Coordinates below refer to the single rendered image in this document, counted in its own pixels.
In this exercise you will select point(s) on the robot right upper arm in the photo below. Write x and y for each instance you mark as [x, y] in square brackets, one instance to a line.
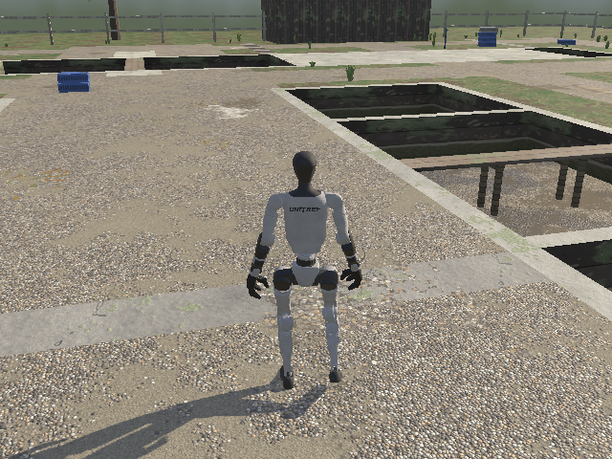
[335, 202]

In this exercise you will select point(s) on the right robot forearm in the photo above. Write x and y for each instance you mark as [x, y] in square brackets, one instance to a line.
[351, 254]

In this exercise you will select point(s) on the right robot shin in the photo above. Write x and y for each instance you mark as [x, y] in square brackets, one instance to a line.
[332, 336]

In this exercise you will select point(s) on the left robot thigh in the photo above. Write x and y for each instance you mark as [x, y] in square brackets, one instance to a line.
[282, 286]

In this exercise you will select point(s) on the robot left hand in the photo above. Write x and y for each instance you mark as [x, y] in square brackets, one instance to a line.
[252, 286]

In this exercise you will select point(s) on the robot right hand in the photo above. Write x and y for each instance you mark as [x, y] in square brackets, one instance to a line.
[354, 275]

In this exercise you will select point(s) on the robot left upper arm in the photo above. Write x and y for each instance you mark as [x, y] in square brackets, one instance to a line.
[270, 218]

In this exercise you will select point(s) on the left robot forearm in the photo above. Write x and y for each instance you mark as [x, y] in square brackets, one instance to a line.
[259, 258]

